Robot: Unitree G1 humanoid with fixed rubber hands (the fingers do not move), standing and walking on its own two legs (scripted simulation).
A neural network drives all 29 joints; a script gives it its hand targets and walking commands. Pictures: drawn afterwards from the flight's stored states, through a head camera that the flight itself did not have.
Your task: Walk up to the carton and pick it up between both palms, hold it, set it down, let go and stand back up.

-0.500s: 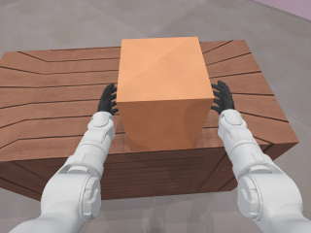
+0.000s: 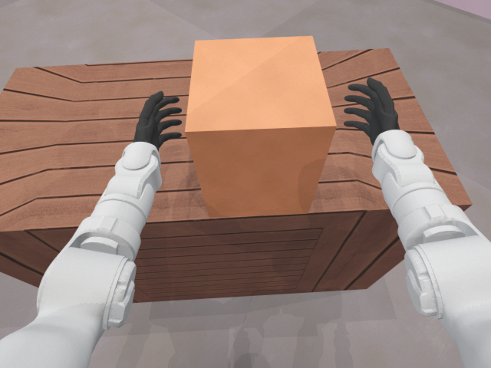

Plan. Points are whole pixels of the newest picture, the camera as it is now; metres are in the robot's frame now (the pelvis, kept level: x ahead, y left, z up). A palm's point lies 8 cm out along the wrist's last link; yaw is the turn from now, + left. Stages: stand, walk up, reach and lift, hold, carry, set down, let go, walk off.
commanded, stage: set down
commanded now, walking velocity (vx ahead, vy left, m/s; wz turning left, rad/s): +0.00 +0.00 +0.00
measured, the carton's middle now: (256, 134) +0.53 +0.02 +0.04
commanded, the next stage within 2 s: none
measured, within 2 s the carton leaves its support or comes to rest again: neither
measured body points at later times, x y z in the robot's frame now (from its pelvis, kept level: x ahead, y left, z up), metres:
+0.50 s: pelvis +0.07 +0.00 +0.02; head +0.13 +0.00 +0.46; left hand +0.53 +0.24 +0.17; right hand +0.57 -0.17 +0.18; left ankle +0.02 +0.12 -0.73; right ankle +0.02 -0.10 -0.73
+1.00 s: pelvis +0.05 +0.00 +0.02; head +0.09 +0.00 +0.47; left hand +0.48 +0.20 +0.15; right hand +0.51 -0.19 +0.16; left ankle +0.02 +0.12 -0.74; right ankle +0.02 -0.11 -0.74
